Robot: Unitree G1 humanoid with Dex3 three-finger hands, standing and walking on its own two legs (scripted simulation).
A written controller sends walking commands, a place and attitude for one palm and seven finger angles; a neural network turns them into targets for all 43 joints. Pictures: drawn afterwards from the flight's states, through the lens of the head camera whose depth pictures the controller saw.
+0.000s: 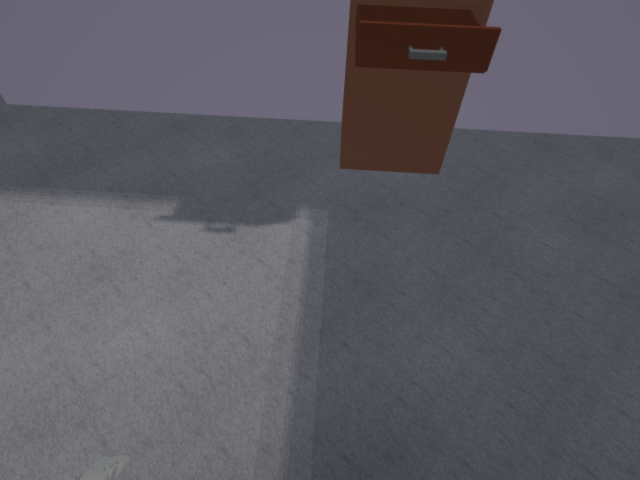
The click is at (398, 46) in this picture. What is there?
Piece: drawer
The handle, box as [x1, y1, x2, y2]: [408, 46, 446, 60]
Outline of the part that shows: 408,48 409,58 444,60 446,56 446,51 444,51 442,47 440,47 438,50 413,49 411,46 409,46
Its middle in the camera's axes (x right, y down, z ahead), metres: +0.35 -0.63 +1.30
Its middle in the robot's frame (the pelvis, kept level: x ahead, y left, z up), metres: +1.40 -0.29 -0.06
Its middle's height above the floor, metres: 0.71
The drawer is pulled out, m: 0.23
